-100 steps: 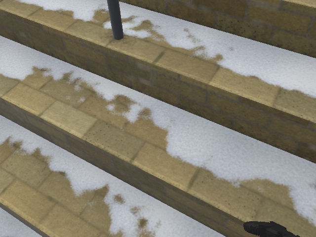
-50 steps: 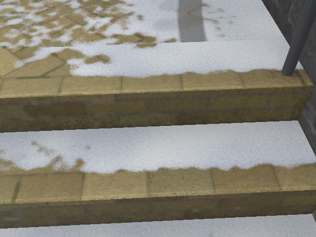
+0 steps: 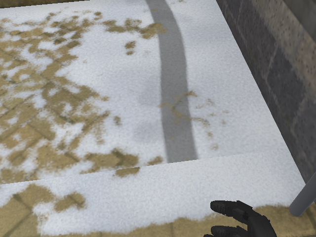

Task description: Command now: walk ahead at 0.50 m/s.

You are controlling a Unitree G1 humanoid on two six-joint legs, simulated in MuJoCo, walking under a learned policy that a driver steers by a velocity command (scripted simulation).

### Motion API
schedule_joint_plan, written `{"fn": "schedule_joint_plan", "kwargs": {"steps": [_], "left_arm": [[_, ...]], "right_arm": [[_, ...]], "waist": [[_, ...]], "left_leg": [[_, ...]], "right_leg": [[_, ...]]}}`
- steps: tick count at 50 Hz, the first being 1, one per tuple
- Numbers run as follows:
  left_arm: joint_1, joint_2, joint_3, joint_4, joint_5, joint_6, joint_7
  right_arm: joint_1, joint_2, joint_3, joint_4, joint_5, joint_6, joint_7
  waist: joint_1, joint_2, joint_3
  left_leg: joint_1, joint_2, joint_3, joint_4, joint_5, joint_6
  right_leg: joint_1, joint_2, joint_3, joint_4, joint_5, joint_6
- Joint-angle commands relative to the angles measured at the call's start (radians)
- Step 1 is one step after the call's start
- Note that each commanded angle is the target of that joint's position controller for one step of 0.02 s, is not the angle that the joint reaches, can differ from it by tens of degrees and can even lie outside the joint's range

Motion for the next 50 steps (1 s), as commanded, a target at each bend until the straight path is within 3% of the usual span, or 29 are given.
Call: {"fn": "schedule_joint_plan", "kwargs": {"steps": [1,3,5,7,9,13,15,16,18,20,22,23,24,25,26,28,29,30,31,33,34,37,40,43,45,47,48,49,50], "left_arm": [[-0.189,0.086,0.056,-0.255,0.045,-0.051,-0.057],[-0.251,0.004,0.020,-0.332,0.062,-0.031,-0.032],[-0.237,-0.053,-0.006,-0.347,0.048,0.017,0.001],[-0.256,-0.098,-0.023,-0.365,0.040,0.067,0.025],[-0.289,-0.051,-0.021,-0.374,0.026,0.092,0.024],[-0.500,-0.052,-0.023,-0.422,0.019,0.103,0.040],[-0.651,-0.069,-0.041,-0.497,0.025,0.107,0.040],[-0.700,-0.078,-0.063,-0.534,0.035,0.104,0.035],[-0.749,-0.082,-0.087,-0.572,0.026,0.092,0.022],[-0.656,-0.058,-0.093,-0.516,-0.006,0.113,-0.001],[-0.402,0.038,-0.040,-0.433,-0.036,0.106,0.016],[-0.217,0.115,-0.007,-0.392,-0.011,0.102,0.030],[-0.096,0.238,0.038,-0.343,0.034,0.082,0.039],[-0.075,0.325,0.066,-0.318,0.053,0.077,0.036],[-0.202,0.279,0.064,-0.300,0.041,0.086,0.022],[-0.341,0.140,0.044,-0.225,0.036,0.050,0.030],[-0.330,0.071,0.025,-0.185,0.054,0.031,0.034],[-0.304,0.026,0.015,-0.125,0.077,0.018,0.031],[-0.278,0.003,0.009,-0.092,0.072,0.000,0.023],[-0.286,0.012,0.013,-0.050,0.045,-0.026,0.009],[-0.299,0.060,0.020,-0.067,0.028,-0.027,0.004],[-0.321,0.196,0.042,-0.098,0.012,-0.052,0.017],[-0.249,0.244,0.055,-0.096,0.011,-0.069,0.027],[-0.152,0.249,0.061,-0.104,0.019,-0.037,0.037],[-0.133,0.263,0.061,-0.119,0.021,-0.001,0.046],[-0.134,0.301,0.065,-0.135,-0.008,0.031,0.053],[-0.121,0.326,0.078,-0.130,-0.035,0.034,0.049],[-0.128,0.343,0.082,-0.138,-0.032,0.046,0.038],[-0.134,0.324,0.085,-0.174,-0.040,0.044,0.026]], "right_arm": [[0.317,-0.321,-0.146,0.038,-0.003,0.015,-0.034],[0.259,-0.214,-0.124,0.125,-0.007,-0.024,-0.015],[0.315,-0.101,-0.093,0.231,-0.025,-0.067,0.009],[0.350,-0.092,-0.087,0.296,-0.001,-0.103,0.025],[0.342,-0.116,-0.084,0.300,-0.004,-0.125,0.023],[0.511,-0.237,-0.103,0.353,0.002,-0.162,0.012],[0.600,-0.262,-0.106,0.369,-0.011,-0.153,-0.003],[0.639,-0.234,-0.103,0.389,0.005,-0.134,-0.011],[0.723,-0.222,-0.098,0.416,-0.001,-0.101,-0.041],[0.625,-0.221,-0.092,0.359,0.039,-0.078,-0.048],[0.589,-0.410,-0.133,0.330,0.041,-0.097,-0.046],[0.512,-0.455,-0.153,0.311,0.045,-0.112,-0.023],[0.469,-0.407,-0.156,0.256,0.067,-0.124,0.006],[0.427,-0.304,-0.149,0.185,0.040,-0.130,0.036],[0.416,-0.238,-0.155,0.165,-0.021,-0.121,0.039],[0.367,-0.188,-0.139,0.094,-0.040,-0.097,0.016],[0.272,-0.171,-0.131,0.040,-0.041,-0.090,0.005],[0.270,-0.129,-0.118,0.032,-0.010,-0.079,-0.001],[0.290,-0.106,-0.106,0.029,-0.005,-0.063,-0.005],[0.341,-0.073,-0.094,0.035,-0.005,-0.032,0.000],[0.348,-0.119,-0.108,0.035,0.000,-0.013,-0.001],[0.204,-0.223,-0.144,-0.023,-0.007,0.020,0.027],[0.119,-0.197,-0.138,-0.018,-0.009,0.021,0.064],[0.012,-0.206,-0.146,-0.033,-0.002,0.021,0.075],[0.030,-0.224,-0.152,-0.039,0.001,0.025,0.078],[0.098,-0.219,-0.153,-0.024,-0.002,0.027,0.064],[0.177,-0.230,-0.157,0.005,-0.017,0.023,0.051],[0.303,-0.251,-0.167,0.053,-0.038,0.004,0.049],[0.416,-0.314,-0.189,0.083,-0.051,-0.004,0.033]], "waist": [[-0.199,0.167,-0.249],[-0.088,-0.011,-0.003],[-0.012,0.002,0.027],[0.023,0.050,0.081],[0.034,0.007,0.125],[-0.048,0.108,0.086],[-0.079,0.102,0.113],[-0.072,0.066,0.119],[-0.117,0.065,0.082],[-0.095,0.025,-0.016],[0.055,0.188,-0.245],[0.166,0.253,-0.356],[0.178,0.101,-0.423],[0.159,-0.196,-0.467],[0.074,-0.154,-0.409],[-0.041,0.061,-0.138],[-0.037,0.074,-0.064],[-0.064,0.051,-0.045],[-0.097,0.046,-0.006],[-0.166,0.020,0.052],[-0.169,0.040,0.102],[-0.143,-0.032,0.105],[-0.089,-0.053,0.054],[-0.025,-0.062,0.082],[-0.027,-0.105,0.112],[-0.046,-0.167,0.059],[-0.068,-0.133,0.023],[-0.131,-0.100,-0.052],[-0.194,-0.051,-0.120]], "left_leg": [[0.704,0.312,-1.130,-0.980,-0.164,0.237],[0.479,0.291,-0.822,-0.887,-0.130,0.122],[0.431,0.241,-0.596,-0.877,0.124,0.060],[0.439,0.204,-0.424,-0.898,0.314,0.031],[0.387,0.180,-0.335,-0.966,0.418,0.035],[0.685,0.213,-0.343,-1.074,0.603,0.108],[0.896,0.243,-0.317,-1.089,0.592,0.081],[0.877,0.187,-0.288,-1.104,0.535,0.028],[0.912,0.169,-0.297,-1.162,0.615,0.032],[0.665,0.127,-0.191,-1.296,1.112,0.064],[0.766,0.229,-0.220,-0.965,1.975,0.066],[0.811,0.232,-0.209,-0.700,2.052,0.043],[0.597,0.097,-0.195,-0.327,1.695,0.007],[0.363,-0.132,-0.253,0.123,0.546,-0.042],[0.221,-0.101,-0.375,0.425,0.425,-0.034],[0.123,-0.034,-0.294,0.487,0.514,-0.018],[0.047,-0.030,-0.313,0.595,0.449,0.001],[0.000,-0.035,-0.355,0.661,0.416,0.014],[-0.018,-0.032,-0.391,0.671,0.421,0.026],[-0.052,-0.007,-0.450,0.500,0.426,0.013],[-0.015,-0.010,-0.404,0.301,0.452,-0.006],[0.098,0.015,-0.256,-0.040,0.576,-0.057],[0.219,0.054,-0.151,-0.347,0.648,-0.041],[0.207,0.026,-0.088,-0.564,0.551,-0.009],[0.248,-0.015,-0.058,-0.664,0.458,-0.001],[0.348,-0.080,-0.023,-0.746,0.365,0.006],[0.442,-0.114,-0.010,-0.809,0.391,0.015],[0.618,-0.147,-0.036,-0.913,0.460,0.039],[0.878,-0.068,-0.178,-0.891,0.569,0.057]], "right_leg": [[-0.693,0.170,0.250,1.257,-0.049,-0.013],[-0.820,0.101,0.203,1.343,0.066,-0.047],[-0.870,0.121,0.214,1.485,0.027,-0.064],[-0.969,0.123,0.218,1.496,-0.042,-0.059],[-0.952,0.108,0.183,1.305,-0.038,-0.034],[-1.211,0.118,0.045,1.527,-0.250,-0.053],[-1.421,0.078,0.046,1.562,-0.426,-0.080],[-1.390,0.022,-0.009,1.393,-0.431,-0.090],[-1.313,-0.025,-0.075,1.193,-0.392,-0.075],[-0.666,0.025,-0.244,0.752,-0.312,-0.091],[-0.267,0.143,-0.171,0.641,-0.444,-0.090],[-0.124,0.145,-0.067,0.516,-0.452,-0.115],[0.023,-0.025,0.277,0.273,-0.695,-0.164],[0.118,-0.265,0.871,-0.157,-0.836,-0.274],[0.052,-0.286,1.061,-0.343,-0.888,-0.248],[-0.180,-0.267,0.713,-0.225,-0.759,-0.195],[-0.238,-0.263,0.611,-0.185,-0.569,-0.214],[-0.250,-0.257,0.512,-0.169,-0.430,-0.202],[-0.285,-0.252,0.416,-0.167,-0.277,-0.165],[-0.311,-0.218,0.227,-0.207,-0.253,-0.074],[-0.353,-0.182,0.101,-0.273,-0.221,-0.031],[-0.322,-0.165,-0.067,-0.453,-0.004,-0.029],[-0.141,-0.148,-0.184,-0.517,0.019,-0.021],[0.138,-0.176,-0.221,-0.504,0.097,0.006],[0.205,-0.191,-0.250,-0.393,0.410,0.024],[0.266,-0.216,-0.251,-0.222,0.771,0.014],[0.258,-0.218,-0.261,-0.081,0.782,0.018],[0.190,-0.195,-0.282,0.126,0.739,0.032],[-0.063,-0.172,-0.246,0.400,0.466,0.053]]}}
Keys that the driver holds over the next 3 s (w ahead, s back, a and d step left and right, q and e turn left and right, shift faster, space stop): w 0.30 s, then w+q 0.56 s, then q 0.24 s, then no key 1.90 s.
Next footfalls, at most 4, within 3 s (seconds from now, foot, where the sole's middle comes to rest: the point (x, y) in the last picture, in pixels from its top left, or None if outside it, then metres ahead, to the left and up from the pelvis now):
0.46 right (212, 200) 0.50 -0.11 -0.46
1.00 left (132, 138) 0.74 0.18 -0.46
1.56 right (169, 116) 0.85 0.04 -0.46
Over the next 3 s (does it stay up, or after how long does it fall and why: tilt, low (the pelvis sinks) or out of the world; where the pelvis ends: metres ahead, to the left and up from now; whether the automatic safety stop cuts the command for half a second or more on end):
stays up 0.78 0.15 0.32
